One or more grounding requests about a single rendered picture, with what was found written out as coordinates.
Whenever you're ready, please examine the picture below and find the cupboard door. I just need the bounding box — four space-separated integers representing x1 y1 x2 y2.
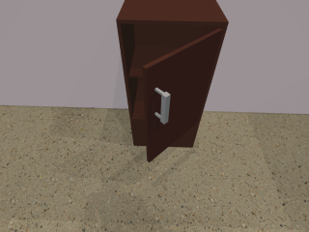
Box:
142 28 223 162

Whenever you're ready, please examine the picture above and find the handle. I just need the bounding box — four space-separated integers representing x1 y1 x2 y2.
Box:
154 87 171 125

